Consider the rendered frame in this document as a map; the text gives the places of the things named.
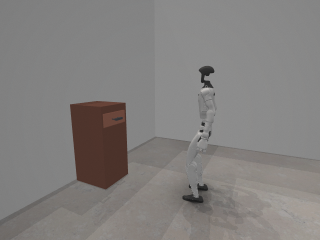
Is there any cabinet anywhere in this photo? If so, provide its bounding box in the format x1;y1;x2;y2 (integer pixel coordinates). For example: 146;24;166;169
70;101;128;190

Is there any right robot thigh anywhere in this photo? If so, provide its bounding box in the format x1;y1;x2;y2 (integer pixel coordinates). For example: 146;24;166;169
193;129;202;164

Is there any handle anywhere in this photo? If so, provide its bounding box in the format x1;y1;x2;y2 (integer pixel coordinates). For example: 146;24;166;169
112;117;123;121

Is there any left robot forearm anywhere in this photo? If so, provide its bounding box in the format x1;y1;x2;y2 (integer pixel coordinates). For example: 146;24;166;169
201;110;214;140

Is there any robot left hand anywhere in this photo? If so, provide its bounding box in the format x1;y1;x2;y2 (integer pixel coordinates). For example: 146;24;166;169
196;138;208;155

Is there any robot left upper arm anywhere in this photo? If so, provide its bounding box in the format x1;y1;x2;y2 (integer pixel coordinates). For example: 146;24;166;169
201;88;216;116

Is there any left robot shin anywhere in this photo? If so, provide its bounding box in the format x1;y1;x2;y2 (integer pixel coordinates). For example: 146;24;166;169
185;164;198;198

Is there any drawer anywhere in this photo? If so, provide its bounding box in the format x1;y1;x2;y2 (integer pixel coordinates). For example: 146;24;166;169
103;110;125;128

